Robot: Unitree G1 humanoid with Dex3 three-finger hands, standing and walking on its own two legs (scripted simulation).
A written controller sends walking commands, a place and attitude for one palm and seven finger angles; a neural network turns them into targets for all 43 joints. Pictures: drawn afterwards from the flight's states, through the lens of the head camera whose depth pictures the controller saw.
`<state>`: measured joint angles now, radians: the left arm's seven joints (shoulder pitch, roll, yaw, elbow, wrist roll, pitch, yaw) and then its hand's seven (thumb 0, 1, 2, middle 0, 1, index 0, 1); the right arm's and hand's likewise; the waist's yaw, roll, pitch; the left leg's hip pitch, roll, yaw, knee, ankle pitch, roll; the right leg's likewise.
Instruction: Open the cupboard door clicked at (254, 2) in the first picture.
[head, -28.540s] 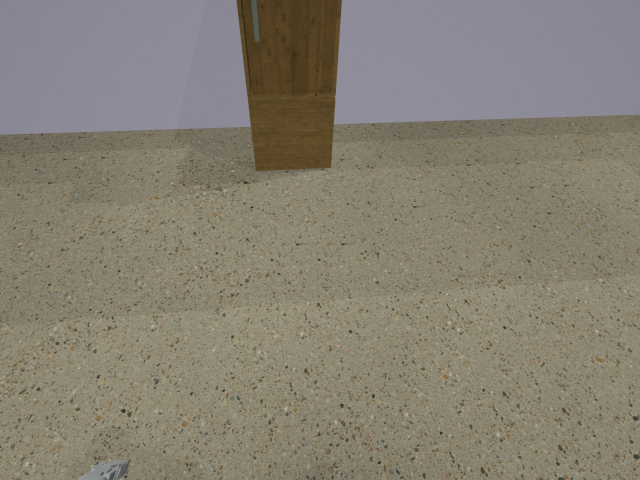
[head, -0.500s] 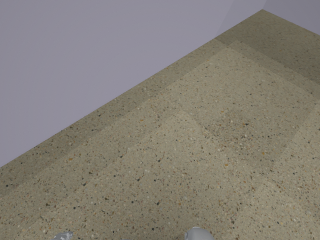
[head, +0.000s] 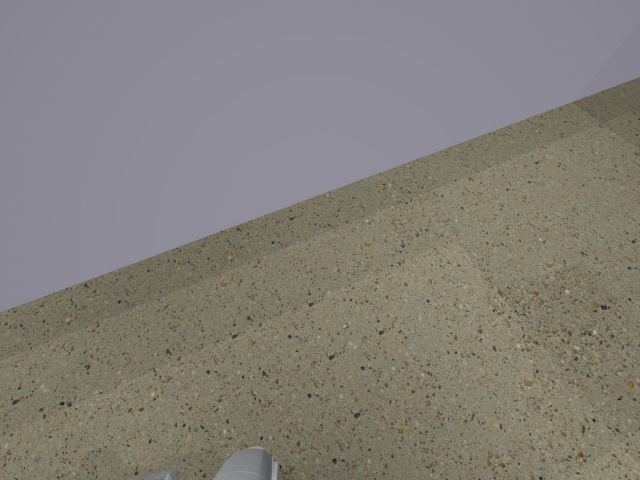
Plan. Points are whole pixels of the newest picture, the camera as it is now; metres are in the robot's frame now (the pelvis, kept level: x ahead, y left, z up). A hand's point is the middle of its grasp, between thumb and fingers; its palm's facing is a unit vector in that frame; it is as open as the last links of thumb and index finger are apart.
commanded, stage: turn to face it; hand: left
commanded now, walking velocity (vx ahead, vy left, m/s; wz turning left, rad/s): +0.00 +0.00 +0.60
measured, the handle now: out of the picture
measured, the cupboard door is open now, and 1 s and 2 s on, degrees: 49 49 49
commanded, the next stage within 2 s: take the last steps up to it in 2.00 s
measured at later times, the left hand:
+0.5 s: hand out of the picture +0.08 +0.25 -0.16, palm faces +0.28 -0.92 -0.26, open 7.4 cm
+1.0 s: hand out of the picture -0.04 +0.16 -0.17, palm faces +0.61 -0.75 -0.26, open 7.3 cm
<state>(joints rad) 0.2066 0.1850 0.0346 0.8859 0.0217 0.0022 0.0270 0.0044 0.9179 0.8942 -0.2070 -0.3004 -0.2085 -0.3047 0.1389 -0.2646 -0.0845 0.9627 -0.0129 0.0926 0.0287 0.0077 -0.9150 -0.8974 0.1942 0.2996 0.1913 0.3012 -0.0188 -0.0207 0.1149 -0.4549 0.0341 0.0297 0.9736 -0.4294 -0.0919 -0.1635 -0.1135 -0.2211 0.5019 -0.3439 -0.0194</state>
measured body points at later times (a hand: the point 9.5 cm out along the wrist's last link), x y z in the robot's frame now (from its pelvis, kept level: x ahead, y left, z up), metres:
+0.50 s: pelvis +0.02 +0.02 +0.00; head +0.07 +0.04 +0.44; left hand +0.06 +0.30 -0.14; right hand +0.15 -0.21 -0.14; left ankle +0.00 +0.13 -0.74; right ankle +0.06 -0.14 -0.69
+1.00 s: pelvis +0.04 -0.03 +0.00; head +0.09 +0.00 +0.44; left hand -0.07 +0.20 -0.14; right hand +0.27 -0.19 -0.15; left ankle -0.05 +0.08 -0.69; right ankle +0.07 -0.12 -0.74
